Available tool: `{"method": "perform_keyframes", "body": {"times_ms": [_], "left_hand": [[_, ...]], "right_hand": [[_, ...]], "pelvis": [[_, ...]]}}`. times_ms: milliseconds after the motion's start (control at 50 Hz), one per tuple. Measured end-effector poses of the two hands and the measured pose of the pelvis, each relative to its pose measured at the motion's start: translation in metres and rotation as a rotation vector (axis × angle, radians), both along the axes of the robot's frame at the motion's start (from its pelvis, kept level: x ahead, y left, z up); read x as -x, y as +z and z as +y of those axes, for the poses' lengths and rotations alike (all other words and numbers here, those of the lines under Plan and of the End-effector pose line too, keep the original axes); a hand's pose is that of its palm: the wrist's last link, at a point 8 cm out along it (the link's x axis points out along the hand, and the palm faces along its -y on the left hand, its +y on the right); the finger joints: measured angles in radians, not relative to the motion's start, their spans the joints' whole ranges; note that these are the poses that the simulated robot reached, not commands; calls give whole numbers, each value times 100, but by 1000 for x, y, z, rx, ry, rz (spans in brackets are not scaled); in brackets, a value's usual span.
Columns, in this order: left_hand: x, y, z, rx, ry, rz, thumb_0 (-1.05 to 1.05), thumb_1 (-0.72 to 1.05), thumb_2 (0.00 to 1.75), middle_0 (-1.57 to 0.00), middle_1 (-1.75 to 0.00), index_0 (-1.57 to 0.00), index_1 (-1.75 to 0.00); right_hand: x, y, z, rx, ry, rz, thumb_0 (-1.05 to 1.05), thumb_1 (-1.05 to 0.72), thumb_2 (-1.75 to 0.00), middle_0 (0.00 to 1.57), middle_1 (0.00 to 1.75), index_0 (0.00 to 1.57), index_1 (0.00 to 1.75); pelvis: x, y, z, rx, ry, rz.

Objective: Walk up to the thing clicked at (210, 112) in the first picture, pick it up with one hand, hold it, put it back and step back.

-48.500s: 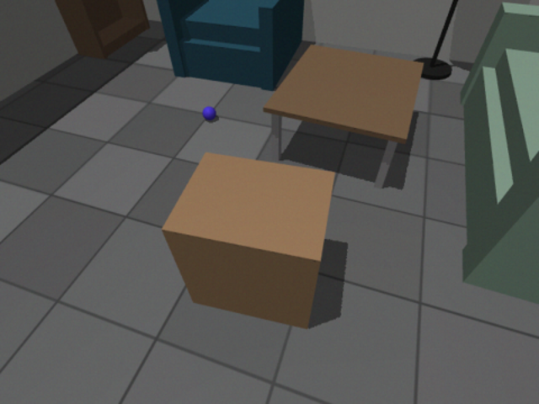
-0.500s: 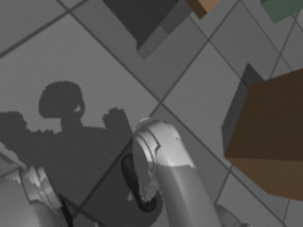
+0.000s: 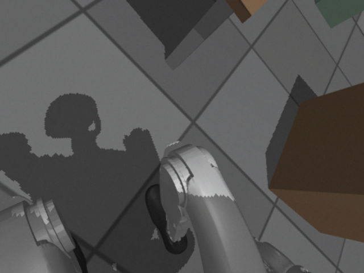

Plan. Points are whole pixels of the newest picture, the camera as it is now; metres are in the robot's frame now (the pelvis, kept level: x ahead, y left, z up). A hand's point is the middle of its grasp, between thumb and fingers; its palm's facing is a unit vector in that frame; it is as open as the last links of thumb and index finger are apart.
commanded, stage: open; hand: left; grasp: from above
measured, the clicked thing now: out of the picture +0.46 +0.33 -0.26
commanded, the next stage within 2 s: withdraw in 0.18 s
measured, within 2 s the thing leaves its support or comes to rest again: rests again in 1.22 s
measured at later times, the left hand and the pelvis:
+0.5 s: hand out of the picture +0.47 +0.32 -0.21, palm faces -0.34 -0.13 -0.93, open 14.0 cm; pelvis +0.00 +0.00 +0.00, yaw +0 degrees
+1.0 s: hand out of the picture +0.42 +0.33 -0.05, palm faces -0.48 -0.15 -0.87, open 14.1 cm; pelvis -0.01 -0.01 +0.07, yaw +8 degrees
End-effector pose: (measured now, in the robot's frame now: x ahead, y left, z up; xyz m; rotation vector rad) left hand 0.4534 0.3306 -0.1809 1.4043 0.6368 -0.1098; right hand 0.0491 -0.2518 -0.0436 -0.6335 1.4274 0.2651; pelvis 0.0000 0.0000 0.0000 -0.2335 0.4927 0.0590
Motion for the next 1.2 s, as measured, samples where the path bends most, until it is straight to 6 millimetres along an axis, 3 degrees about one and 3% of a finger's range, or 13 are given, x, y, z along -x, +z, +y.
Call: {"method": "perform_keyframes", "body": {"times_ms": [340,460,540,640,760,880,1040,1200], "left_hand": [[-2,2,-7,5,-79,-24,0,-48,100,-9,-105,-9,-105],[-13,14,-7,-19,-72,-82,0,-50,99,-8,-104,-9,-103],[-23,40,-2,-53,-56,-157,0,-51,99,-8,-102,-9,-102],[-24,90,12,-104,-20,-182,0,-52,100,-8,-101,-8,-101],[-7,149,25,-122,24,-78,0,-53,101,-8,-100,-8,-101],[14,182,11,-43,-28,23,0,-54,103,-8,-100,-7,-102],[27,178,-1,2,-122,22,0,-53,103,-9,-100,-7,-102],[25,138,5,-28,-136,30,0,-53,103,-9,-100,-8,-102]], "right_hand": [[1,-2,5,-2,4,4,0,-90,-90,20,30,20,30],[0,-3,3,-16,-1,-4,0,-90,-90,20,30,20,30],[-1,-5,0,-31,-35,-10,0,-91,-90,20,30,20,30],[-12,-12,-4,-69,-109,-31,0,-91,-91,20,30,20,30],[-34,-12,-5,-110,-172,-85,1,-91,-91,20,30,20,29],[-50,6,-11,-85,-177,-131,0,-91,-91,20,30,20,29],[-50,28,-29,33,-159,-170,0,-91,-91,20,30,20,29],[-25,16,-32,95,-159,-133,0,-90,-90,20,30,20,29]], "pelvis": [[1,-1,0,0,2,-9],[0,0,-2,-7,1,1],[-3,3,-3,-13,3,28],[-7,11,-4,-28,14,75],[-3,35,-5,-58,41,89],[6,61,-8,-81,68,82],[15,67,-12,-90,79,69],[20,44,-11,-85,76,56]]}}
